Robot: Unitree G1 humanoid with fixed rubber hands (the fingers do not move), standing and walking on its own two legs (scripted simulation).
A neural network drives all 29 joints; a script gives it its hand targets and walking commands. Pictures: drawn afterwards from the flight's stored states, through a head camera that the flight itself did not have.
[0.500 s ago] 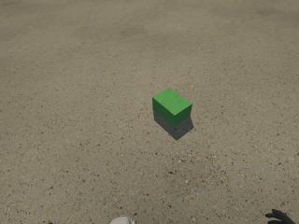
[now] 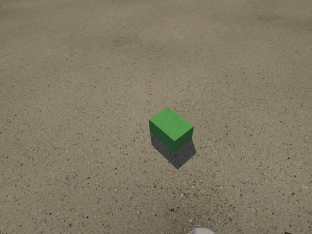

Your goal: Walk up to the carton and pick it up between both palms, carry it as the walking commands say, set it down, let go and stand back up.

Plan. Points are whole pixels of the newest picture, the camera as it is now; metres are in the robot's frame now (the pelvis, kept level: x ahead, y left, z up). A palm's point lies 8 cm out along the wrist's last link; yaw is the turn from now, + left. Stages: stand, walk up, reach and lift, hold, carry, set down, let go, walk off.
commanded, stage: walk up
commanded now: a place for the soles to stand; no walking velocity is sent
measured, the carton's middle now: (170, 128) +1.00 -0.08 -0.69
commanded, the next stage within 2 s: none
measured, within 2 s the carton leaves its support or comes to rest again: neither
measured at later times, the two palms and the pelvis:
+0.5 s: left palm (64, 192) +0.26 +0.30 -0.07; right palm (289, 194) +0.25 -0.35 -0.07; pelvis +0.17 -0.02 +0.00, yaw -4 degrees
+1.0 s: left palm (88, 144) +0.43 +0.27 -0.08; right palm (271, 150) +0.41 -0.38 -0.10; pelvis +0.34 -0.05 -0.01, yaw -4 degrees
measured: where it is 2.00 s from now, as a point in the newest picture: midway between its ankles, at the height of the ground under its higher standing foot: (171, 196)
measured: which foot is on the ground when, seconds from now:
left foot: down 0.00-0.04, up 0.06-0.52, down 0.54-0.96, up 0.98-1.00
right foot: up 0.00-0.02, down 0.04-0.54, up 0.56-0.96, down 0.98-1.00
